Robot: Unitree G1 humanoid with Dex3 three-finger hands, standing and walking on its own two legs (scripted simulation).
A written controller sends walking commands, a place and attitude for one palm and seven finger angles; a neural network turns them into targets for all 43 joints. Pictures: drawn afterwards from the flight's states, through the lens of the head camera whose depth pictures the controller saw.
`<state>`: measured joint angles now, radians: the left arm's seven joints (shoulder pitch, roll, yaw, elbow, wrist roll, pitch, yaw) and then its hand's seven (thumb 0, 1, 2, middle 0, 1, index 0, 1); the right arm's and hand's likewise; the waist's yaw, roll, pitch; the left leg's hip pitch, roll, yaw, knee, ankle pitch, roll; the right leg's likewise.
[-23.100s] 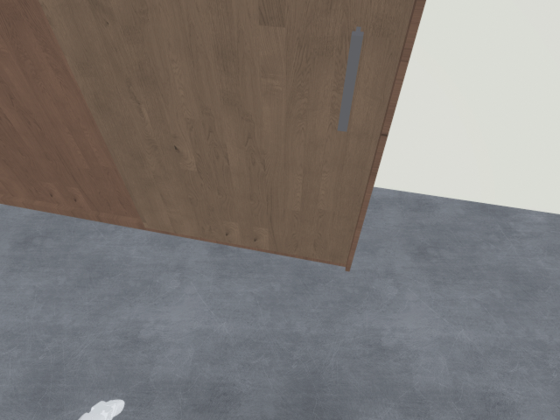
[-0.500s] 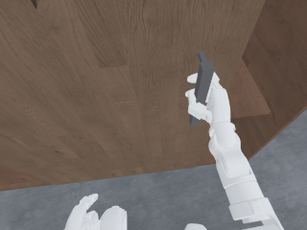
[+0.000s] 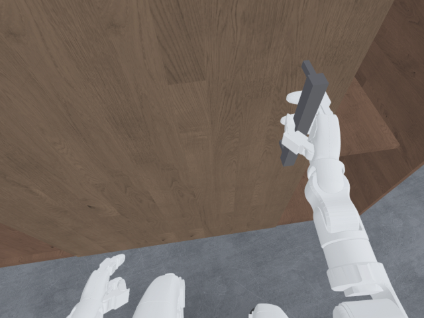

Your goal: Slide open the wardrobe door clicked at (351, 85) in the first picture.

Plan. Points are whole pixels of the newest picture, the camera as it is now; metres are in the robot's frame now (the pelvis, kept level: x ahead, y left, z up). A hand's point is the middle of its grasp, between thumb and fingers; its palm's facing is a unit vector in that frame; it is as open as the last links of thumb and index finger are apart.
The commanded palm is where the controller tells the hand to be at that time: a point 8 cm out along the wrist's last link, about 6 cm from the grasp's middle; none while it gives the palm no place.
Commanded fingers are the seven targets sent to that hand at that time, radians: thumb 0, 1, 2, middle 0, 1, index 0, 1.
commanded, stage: step sideways, sliding the door along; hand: right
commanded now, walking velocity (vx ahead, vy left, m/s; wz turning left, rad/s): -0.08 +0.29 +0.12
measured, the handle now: (295, 120) +0.44 -0.18 +0.08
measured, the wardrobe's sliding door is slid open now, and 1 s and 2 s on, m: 0.39 0.43 0.43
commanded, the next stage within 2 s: stop walking and hold the door there in 0.96 s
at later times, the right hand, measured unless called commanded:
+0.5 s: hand (266, 132) +0.40 -0.11 +0.10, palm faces +0.41 +0.91 -0.04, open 6.6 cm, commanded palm +0.36 -0.07 +0.09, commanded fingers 0.00 -0.90 -0.90 0.45 1.40 0.45 1.40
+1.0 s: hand (264, 131) +0.41 -0.11 +0.10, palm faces +0.53 +0.85 -0.07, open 7.0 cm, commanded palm +0.36 -0.04 +0.09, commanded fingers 0.00 -0.90 -0.90 0.45 1.40 0.45 1.40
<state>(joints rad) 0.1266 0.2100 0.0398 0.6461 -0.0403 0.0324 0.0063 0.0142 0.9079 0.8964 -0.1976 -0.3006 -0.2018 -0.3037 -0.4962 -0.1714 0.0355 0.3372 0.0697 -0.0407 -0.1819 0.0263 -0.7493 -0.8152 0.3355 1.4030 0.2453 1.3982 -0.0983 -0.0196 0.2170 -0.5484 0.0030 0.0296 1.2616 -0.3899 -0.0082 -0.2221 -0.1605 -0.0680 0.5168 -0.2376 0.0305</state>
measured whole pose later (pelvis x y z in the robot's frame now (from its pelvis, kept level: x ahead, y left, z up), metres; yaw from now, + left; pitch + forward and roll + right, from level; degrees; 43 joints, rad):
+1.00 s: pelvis +0.10 +0.12 +0.00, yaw +0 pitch +1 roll +3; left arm 0.13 0.20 0.01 0.59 -0.02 -0.11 0.05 0.02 0.91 0.90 -0.20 -0.30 -0.21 -0.30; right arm -0.05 -0.12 -0.13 -0.09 0.07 0.00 -0.31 0.02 -0.69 -0.79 0.38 1.39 0.10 1.40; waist -0.14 -0.06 0.11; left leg -0.26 0.12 0.05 0.63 -0.18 -0.03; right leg -0.15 -0.12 -0.11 0.51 -0.37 0.03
